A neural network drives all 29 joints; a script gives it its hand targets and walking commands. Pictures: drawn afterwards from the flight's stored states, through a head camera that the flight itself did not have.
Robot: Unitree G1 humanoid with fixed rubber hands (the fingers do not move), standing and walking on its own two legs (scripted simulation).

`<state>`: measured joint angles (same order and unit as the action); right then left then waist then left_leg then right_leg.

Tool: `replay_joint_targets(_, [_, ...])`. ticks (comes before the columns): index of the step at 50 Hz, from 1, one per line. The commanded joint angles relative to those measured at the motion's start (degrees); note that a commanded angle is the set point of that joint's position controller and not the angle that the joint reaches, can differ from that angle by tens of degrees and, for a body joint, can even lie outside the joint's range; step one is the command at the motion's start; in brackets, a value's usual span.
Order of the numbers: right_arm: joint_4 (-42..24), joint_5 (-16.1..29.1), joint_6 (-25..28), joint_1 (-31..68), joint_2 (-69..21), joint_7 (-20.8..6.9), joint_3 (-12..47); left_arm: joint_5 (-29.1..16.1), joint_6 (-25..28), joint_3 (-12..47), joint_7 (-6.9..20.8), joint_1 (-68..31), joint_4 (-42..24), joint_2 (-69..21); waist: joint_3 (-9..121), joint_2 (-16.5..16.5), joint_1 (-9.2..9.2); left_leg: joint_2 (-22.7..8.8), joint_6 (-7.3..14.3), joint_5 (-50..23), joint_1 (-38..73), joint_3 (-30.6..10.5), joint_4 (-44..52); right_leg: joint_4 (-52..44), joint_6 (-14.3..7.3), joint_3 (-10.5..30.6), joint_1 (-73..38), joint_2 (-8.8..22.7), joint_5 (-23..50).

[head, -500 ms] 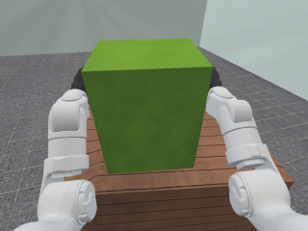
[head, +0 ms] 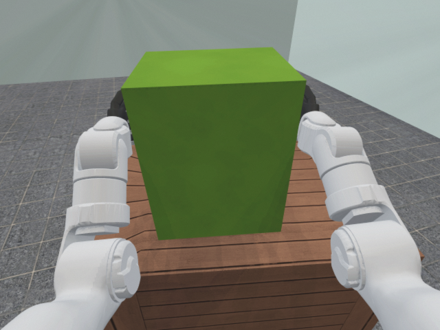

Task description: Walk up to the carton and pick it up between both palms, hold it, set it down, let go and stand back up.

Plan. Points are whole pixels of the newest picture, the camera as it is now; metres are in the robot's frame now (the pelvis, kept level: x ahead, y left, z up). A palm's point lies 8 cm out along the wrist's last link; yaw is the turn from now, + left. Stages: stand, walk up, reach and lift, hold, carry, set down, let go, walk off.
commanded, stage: hold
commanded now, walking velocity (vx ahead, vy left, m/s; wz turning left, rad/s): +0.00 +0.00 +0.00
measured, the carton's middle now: (215, 144) +0.39 +0.01 +0.23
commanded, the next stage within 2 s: none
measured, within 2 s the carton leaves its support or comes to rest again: neither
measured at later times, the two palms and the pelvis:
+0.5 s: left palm (120, 134) +0.37 +0.17 +0.26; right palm (305, 126) +0.37 -0.15 +0.27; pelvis +0.01 +0.00 +0.00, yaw +1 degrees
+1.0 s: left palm (117, 129) +0.37 +0.17 +0.27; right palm (304, 123) +0.38 -0.15 +0.28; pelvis +0.00 +0.00 +0.00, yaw +1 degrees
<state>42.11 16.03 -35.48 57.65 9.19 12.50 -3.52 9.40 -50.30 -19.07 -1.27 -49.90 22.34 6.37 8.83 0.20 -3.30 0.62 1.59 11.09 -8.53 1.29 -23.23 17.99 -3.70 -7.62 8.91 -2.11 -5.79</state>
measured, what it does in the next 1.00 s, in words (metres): stands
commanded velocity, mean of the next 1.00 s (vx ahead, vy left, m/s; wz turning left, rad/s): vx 0.00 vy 0.00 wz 0.00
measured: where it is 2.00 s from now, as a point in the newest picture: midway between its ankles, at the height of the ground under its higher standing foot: outside the picture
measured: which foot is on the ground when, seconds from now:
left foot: down 0.00-1.00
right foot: down 0.00-1.00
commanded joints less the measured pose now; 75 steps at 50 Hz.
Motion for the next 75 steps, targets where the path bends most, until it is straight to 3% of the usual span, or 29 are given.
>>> replay_joint_targets(1, [-22.2,10.3,3.2,53.4,-42.2,-8.2,15.2,-12.2,5.6,25.1,7.5,-53.4,-12.0,-36.4,23.0,1.8,-0.39,0.2,-0.9,-2.6,-6.9,-6.0,5.7,0.1,5.2,9.4,-19.8,1.2,5.8])
replay_joint_targets(8, [-24.0,10.9,2.7,51.5,-40.9,-6.9,15.8,-11.9,5.0,25.3,8.1,-50.3,-12.6,-36.3,22.4,2.8,-1.34,0.6,-1.6,-6.0,-6.2,-6.2,5.1,0.1,5.2,9.4,-21.3,1.3,9.9])
replay_joint_targets(13, [-27.4,12.2,2.3,49.9,-41.2,-6.2,17.7,-12.0,4.8,26.7,8.3,-49.1,-16.4,-36.3,24.1,3.1,-1.66,1.0,-1.8,-9.5,-4.4,-6.2,4.4,0.7,5.7,9.4,-22.7,1.2,14.2])
replay_joint_targets(24, [-30.7,12.3,1.8,48.8,-42.2,-6.5,19.7,-12.3,4.1,28.8,7.9,-48.3,-20.3,-36.8,23.9,2.7,-0.88,0.7,-1.7,-9.9,-4.0,-6.3,4.5,1.0,5.6,8.8,-21.9,0.7,13.6])
replay_joint_targets(46, [-25.9,10.3,1.9,50.4,-40.6,-7.5,16.9,-11.6,3.6,27.1,8.2,-49.6,-16.0,-36.9,21.9,3.1,-1.21,-0.1,-1.7,-5.5,-5.4,-6.3,5.6,0.5,4.9,8.7,-20.6,0.8,8.7])
replay_joint_targets(47, [-19.0,9.6,1.8,51.5,-39.3,-8.6,13.9,-14.5,5.5,28.7,7.6,-59.0,-17.9,-38.1,21.3,5.8,-3.77,-0.8,-4.0,0.0,-6.7,-6.0,7.1,0.6,4.3,8.2,-16.0,0.3,2.5])
replay_joint_targets(48, [-17.8,8.5,2.7,52.6,-40.5,-9.6,13.0,-14.4,5.9,28.3,7.1,-59.7,-15.9,-39.4,20.7,6.0,-2.48,-1.1,-3.8,1.8,-8.0,-6.1,7.3,0.2,4.4,8.4,-15.7,0.5,0.4])
replay_joint_targets(53, [-17.8,8.6,4.0,53.2,-40.5,-10.1,14.2,-13.1,6.7,25.5,6.1,-54.3,-11.2,-38.0,23.7,3.5,-1.28,-0.7,-2.9,-2.7,-8.1,-5.6,6.0,0.7,4.5,8.7,-21.1,0.8,8.0])
replay_joint_targets(60, [-21.2,11.8,3.8,52.0,-40.9,-8.4,17.0,-10.7,6.3,22.7,6.9,-50.2,-11.5,-34.8,23.8,0.4,-0.44,0.9,-1.7,-6.6,-6.7,-5.1,5.0,0.8,6.0,8.5,-23.1,1.0,12.7])
replay_joint_targets(75, [-28.3,13.2,2.7,48.7,-40.9,-6.9,18.9,-12.1,4.8,28.1,6.8,-49.3,-20.4,-35.8,24.2,2.8,-2.32,1.4,-2.9,-10.0,-3.7,-5.1,3.6,1.1,6.5,8.4,-21.7,1.0,15.8])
